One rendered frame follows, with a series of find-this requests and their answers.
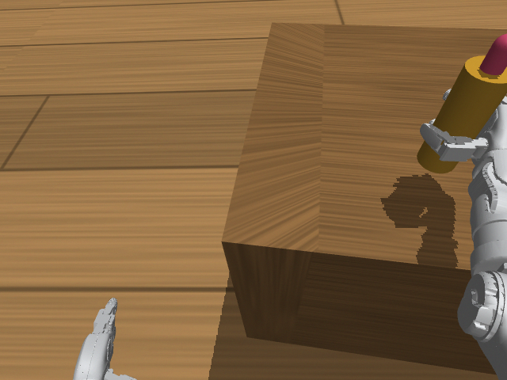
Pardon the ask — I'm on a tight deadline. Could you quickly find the right robot arm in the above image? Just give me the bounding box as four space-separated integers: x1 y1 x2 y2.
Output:
457 150 507 380

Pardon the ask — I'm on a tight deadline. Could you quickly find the bottle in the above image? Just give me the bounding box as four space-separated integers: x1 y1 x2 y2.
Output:
417 34 507 173

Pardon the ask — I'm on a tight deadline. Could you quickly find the left robot hand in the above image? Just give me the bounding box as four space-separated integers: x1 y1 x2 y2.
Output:
73 298 137 380

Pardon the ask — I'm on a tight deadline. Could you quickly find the right robot hand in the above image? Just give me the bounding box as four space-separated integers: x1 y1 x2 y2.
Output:
420 89 507 165

